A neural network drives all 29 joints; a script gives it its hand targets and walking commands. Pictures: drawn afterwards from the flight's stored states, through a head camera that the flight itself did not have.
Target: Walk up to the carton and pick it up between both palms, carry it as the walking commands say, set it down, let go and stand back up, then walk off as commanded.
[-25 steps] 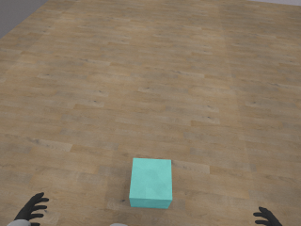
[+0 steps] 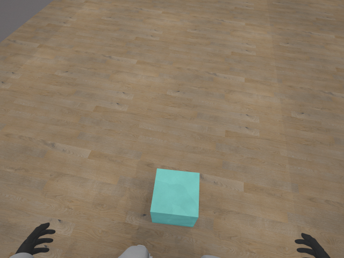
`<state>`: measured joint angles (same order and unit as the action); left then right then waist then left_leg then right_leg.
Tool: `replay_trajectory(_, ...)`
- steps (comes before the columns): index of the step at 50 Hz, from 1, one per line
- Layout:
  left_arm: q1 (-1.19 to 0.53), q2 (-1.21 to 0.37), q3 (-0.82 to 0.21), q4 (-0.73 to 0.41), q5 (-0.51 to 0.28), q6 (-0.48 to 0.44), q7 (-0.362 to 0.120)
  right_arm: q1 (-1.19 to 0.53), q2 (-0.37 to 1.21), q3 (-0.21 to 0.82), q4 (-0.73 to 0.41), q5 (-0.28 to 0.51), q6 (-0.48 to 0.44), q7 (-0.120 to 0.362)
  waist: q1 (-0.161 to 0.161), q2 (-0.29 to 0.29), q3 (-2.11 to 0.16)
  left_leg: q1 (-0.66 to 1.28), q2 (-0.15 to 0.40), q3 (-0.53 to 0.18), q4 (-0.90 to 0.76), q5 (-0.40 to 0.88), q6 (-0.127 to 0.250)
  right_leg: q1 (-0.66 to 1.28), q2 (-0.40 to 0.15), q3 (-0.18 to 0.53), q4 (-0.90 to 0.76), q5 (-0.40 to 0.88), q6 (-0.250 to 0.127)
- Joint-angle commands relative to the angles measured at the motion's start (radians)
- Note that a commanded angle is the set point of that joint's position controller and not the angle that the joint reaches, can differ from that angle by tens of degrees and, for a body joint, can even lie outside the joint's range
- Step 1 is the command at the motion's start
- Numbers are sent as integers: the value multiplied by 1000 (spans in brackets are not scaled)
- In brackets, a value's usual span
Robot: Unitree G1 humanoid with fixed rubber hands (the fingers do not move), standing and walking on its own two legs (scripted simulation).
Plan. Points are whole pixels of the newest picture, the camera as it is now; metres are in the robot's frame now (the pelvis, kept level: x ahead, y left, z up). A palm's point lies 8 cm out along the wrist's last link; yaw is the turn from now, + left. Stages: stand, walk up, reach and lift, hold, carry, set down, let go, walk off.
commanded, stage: walk up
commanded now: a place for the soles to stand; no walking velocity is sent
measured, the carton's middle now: (175, 198) +0.44 -0.02 -0.65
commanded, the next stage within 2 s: none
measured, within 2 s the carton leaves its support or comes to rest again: neither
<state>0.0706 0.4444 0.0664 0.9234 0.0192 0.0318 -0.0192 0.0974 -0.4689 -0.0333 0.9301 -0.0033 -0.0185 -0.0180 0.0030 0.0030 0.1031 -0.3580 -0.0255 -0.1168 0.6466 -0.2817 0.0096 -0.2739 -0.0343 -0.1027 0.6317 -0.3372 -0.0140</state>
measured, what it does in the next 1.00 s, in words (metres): stands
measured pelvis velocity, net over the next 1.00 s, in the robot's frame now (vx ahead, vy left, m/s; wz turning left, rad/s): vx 0.00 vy -0.01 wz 0.02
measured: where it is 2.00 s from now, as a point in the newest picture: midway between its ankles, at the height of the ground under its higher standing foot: outside the picture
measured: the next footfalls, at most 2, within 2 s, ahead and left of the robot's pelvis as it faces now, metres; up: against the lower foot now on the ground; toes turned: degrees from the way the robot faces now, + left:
none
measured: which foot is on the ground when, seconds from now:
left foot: down 0.00-1.00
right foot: down 0.00-1.00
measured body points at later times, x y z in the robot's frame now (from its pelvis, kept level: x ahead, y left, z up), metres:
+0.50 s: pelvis -0.01 -0.01 +0.00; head +0.03 +0.00 +0.45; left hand +0.13 +0.33 -0.10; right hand +0.11 -0.35 -0.10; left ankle +0.05 +0.13 -0.72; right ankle +0.00 -0.11 -0.72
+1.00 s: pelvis +0.00 -0.01 +0.00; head +0.03 +0.00 +0.45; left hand +0.12 +0.33 -0.10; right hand +0.13 -0.34 -0.10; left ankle +0.05 +0.13 -0.72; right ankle +0.00 -0.11 -0.72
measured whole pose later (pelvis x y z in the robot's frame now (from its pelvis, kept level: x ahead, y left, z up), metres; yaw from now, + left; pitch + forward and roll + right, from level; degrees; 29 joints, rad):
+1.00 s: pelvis +0.00 -0.01 +0.00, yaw +1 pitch -2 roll +0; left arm 0.08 0.44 0.06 0.89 0.01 0.03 -0.03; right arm 0.12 -0.46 -0.03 0.91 -0.01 -0.02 -0.01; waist 0.02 -0.01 0.10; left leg -0.36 -0.03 -0.13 0.65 -0.27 -0.02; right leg -0.27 -0.04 -0.12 0.66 -0.36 -0.02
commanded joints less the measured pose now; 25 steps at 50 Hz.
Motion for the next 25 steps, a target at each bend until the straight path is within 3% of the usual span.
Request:
replay_trajectory(1,-60,201,38,-74,-1,-8,7,37,-163,-41,-34,-7,-10,4,-15,-82,-99,87,38,-2,-22,109,37,-45,-178,171,-169,76,-115)
replay_trajectory(3,-58,194,41,-78,-6,0,6,16,-201,-49,-40,-15,-16,1,5,-11,-103,22,107,-122,-110,175,69,5,-88,113,-88,-20,-57)
replay_trajectory(5,-32,174,41,-71,-11,3,1,11,-223,-49,-45,-22,-21,-5,19,67,-132,-14,177,-251,-178,148,126,44,-40,116,-5,-45,-36)
replay_trajectory(6,-16,164,40,-64,-12,3,-1,0,-225,-46,-51,-22,-21,-7,27,88,-132,-37,191,-279,-198,124,140,59,-27,122,-1,-59,-35)
replay_trajectory(7,-6,163,40,-59,-10,-1,-3,-11,-218,-41,-56,-20,-20,-8,32,92,-131,-62,184,-269,-200,98,134,78,-32,138,-27,-65,-39)
replay_trajectory(9,-6,179,44,-54,-2,-11,-4,-24,-189,-31,-57,-12,-18,-7,32,43,-122,-99,117,-159,-153,55,79,103,-86,179,-140,-78,-62)
replay_trajectory(11,-29,203,49,-55,4,-16,-4,-8,-158,-28,-44,0,-14,-4,7,-26,-118,-34,33,-24,-54,44,33,55,-160,215,-238,-67,-101)
replay_trajectory(13,-57,210,46,-63,2,-15,1,39,-145,-31,-27,0,-8,-1,-15,-71,-107,41,12,41,-1,27,22,0,-204,216,-259,-24,-128)
replay_trajectory(15,-71,199,42,-72,0,-11,2,61,-149,-37,-25,-6,-9,2,-22,-80,-89,71,29,28,-18,52,29,-36,-191,185,-231,-20,-115)
replay_trajectory(18,-56,185,41,-77,-4,-3,1,30,-184,-44,-36,-16,-14,-1,6,-9,-87,9,93,-90,-110,171,55,16,-94,117,-134,-50,-57)
replay_trajectory(21,-28,172,42,-69,-9,-2,-3,15,-199,-40,-44,-17,-20,-7,22,43,-124,-37,133,-175,-148,174,90,80,-63,123,-76,-17,-52)
replay_trajectory(23,-19,169,43,-64,-8,-5,-5,4,-196,-34,-48,-14,-20,-8,26,47,-134,-56,128,-171,-151,154,89,99,-67,136,-93,-21,-59)
replay_trajectory(25,-25,177,44,-63,-4,-8,-6,1,-185,-30,-48,-9,-19,-8,21,26,-131,-52,98,-119,-122,147,69,92,-92,150,-138,-19,-71)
